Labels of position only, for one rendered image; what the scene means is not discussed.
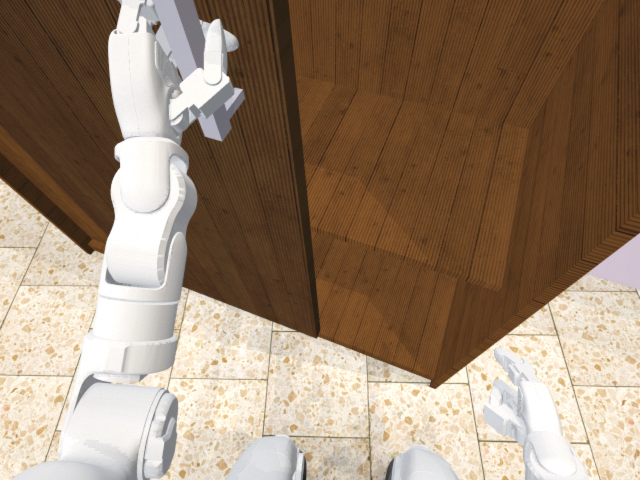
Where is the right robot thigh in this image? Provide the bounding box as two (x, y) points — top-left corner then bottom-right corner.
(391, 448), (459, 480)

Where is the wardrobe door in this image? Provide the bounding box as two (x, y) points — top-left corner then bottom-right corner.
(0, 125), (108, 244)
(0, 0), (320, 339)

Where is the robot right forearm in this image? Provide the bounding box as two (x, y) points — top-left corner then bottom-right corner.
(523, 431), (589, 480)

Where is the left robot upper arm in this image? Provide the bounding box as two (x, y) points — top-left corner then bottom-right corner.
(10, 383), (178, 480)

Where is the right robot hand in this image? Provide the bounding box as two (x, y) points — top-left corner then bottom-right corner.
(484, 347), (563, 446)

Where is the right robot shin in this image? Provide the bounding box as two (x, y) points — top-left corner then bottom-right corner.
(407, 444), (430, 451)

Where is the robot left forearm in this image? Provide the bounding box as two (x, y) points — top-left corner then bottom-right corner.
(58, 136), (197, 461)

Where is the left robot hand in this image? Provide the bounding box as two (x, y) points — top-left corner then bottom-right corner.
(108, 0), (239, 146)

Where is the handle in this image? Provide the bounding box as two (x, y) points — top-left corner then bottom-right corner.
(152, 0), (245, 141)

